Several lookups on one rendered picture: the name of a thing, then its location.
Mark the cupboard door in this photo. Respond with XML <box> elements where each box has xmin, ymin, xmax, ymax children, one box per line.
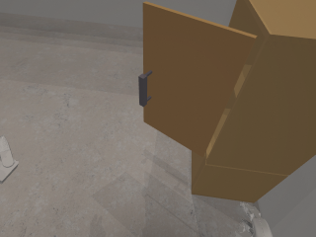
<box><xmin>142</xmin><ymin>1</ymin><xmax>257</xmax><ymax>157</ymax></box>

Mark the right robot hand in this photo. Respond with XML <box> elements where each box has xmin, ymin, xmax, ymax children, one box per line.
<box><xmin>235</xmin><ymin>201</ymin><xmax>273</xmax><ymax>237</ymax></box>

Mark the left robot hand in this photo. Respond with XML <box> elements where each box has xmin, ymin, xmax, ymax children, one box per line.
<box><xmin>0</xmin><ymin>135</ymin><xmax>19</xmax><ymax>185</ymax></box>

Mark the handle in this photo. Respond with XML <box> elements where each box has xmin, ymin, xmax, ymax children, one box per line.
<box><xmin>138</xmin><ymin>70</ymin><xmax>153</xmax><ymax>107</ymax></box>

